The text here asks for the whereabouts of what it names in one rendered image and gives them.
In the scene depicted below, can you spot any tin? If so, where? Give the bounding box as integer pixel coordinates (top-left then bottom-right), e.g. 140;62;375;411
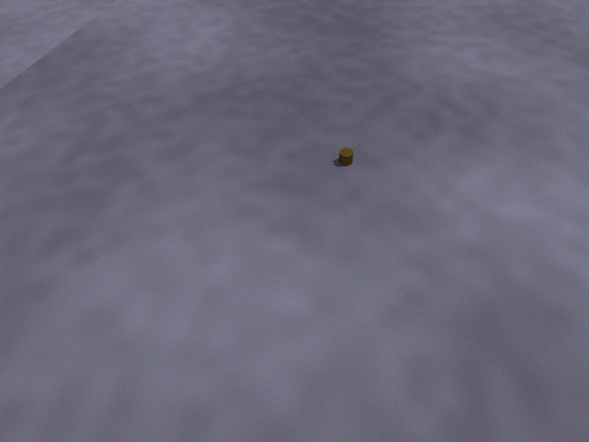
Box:
339;148;353;166

